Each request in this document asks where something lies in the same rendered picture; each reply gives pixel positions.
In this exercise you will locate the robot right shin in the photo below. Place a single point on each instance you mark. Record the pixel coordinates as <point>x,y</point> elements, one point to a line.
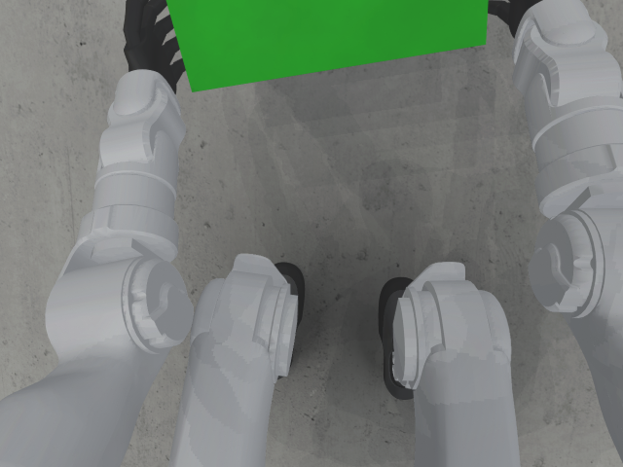
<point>496,317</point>

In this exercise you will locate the right robot hand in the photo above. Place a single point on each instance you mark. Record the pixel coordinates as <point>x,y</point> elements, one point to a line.
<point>512,12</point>

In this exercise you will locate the robot left upper arm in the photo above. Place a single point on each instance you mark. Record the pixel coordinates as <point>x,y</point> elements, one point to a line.
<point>112,327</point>

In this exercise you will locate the left robot hand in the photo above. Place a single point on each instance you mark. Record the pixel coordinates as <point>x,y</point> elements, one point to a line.
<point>144,48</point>

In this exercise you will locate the carton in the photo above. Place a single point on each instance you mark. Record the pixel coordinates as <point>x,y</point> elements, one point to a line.
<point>226,43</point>

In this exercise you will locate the robot right upper arm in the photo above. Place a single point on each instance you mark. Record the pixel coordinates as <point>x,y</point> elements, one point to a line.
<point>577,269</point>

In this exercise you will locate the robot right forearm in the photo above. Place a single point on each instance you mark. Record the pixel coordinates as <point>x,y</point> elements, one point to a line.
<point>573,94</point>

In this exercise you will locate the robot left shin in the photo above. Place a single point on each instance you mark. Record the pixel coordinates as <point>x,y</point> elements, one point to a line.
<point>209,296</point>

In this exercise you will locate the robot left forearm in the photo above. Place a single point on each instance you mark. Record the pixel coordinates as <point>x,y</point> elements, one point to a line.
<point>136,181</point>

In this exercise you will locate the robot shin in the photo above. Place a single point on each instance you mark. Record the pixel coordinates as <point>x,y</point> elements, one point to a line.
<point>496,317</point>
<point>209,296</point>

